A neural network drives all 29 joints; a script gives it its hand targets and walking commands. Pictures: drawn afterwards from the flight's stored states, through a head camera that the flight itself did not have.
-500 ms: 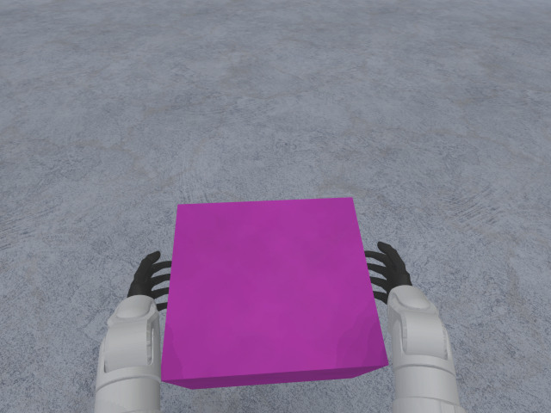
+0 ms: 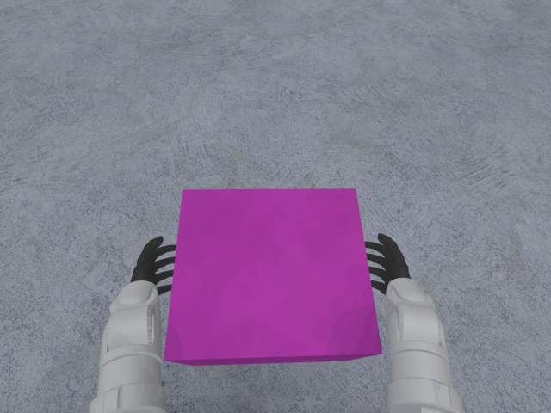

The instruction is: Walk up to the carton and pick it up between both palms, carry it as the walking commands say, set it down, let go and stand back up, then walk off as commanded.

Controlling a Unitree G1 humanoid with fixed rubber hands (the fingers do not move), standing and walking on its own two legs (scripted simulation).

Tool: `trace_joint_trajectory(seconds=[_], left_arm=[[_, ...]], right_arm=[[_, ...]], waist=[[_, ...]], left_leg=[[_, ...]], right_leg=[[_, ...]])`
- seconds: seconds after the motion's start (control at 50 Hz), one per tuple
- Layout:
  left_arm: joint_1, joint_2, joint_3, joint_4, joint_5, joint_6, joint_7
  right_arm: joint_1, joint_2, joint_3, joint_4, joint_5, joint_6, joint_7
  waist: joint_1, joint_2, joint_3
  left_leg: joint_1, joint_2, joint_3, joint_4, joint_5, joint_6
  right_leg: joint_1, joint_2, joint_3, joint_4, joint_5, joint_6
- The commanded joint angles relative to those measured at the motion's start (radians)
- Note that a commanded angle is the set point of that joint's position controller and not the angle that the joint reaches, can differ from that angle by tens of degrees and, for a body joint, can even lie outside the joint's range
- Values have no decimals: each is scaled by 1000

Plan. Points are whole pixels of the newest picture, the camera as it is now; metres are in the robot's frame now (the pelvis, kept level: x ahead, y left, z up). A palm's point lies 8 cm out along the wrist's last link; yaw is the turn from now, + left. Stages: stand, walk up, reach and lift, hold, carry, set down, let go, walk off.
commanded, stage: set down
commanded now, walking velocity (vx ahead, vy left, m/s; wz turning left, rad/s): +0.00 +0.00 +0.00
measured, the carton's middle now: (270, 281) +0.34 +0.00 -0.10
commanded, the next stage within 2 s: none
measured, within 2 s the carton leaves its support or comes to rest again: neither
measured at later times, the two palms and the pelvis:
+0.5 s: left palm (162, 295) +0.31 +0.19 -0.10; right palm (377, 289) +0.32 -0.19 -0.10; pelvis -0.05 +0.00 -0.05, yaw +0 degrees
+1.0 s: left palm (177, 297) +0.35 +0.18 -0.19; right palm (362, 286) +0.36 -0.20 -0.18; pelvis -0.07 +0.00 -0.12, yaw +0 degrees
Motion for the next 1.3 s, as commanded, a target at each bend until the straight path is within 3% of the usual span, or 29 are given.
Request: trace_joint_trajectory(seconds=[0.0,0.28,0.68,1.1,1.28], left_arm=[[-486,-735,-506,28,-194,-71,-249],[-629,-780,-461,89,-168,-135,-257],[-918,-848,-447,126,-177,-100,-314],[-1046,-837,-474,104,-237,-108,-307],[-1121,-818,-479,119,-273,-105,-288]], right_arm=[[-443,697,497,65,170,-47,251],[-628,719,451,160,166,-107,304],[-926,748,446,185,194,-80,378],[-1012,712,470,193,217,-78,387],[-1096,670,480,225,248,-74,376]], waist=[[-10,8,-373],[2,1,-584],[-9,-1,-838],[-9,1,-1119],[-6,-5,-1210]], left_leg=[[109,-135,-89,40,248,40],[-101,-153,-78,223,254,41],[-437,-172,-37,450,49,32],[-777,-182,-8,693,137,9],[-887,-179,0,790,115,-2]], right_leg=[[9,114,99,29,259,-14],[-274,122,82,214,214,-22],[-602,127,45,436,16,-19],[-849,146,39,677,152,8],[-978,150,22,780,123,14]])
